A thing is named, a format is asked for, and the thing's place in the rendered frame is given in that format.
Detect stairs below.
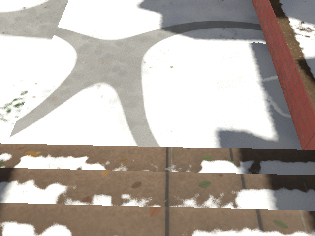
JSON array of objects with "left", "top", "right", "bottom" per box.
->
[{"left": 0, "top": 143, "right": 315, "bottom": 236}]

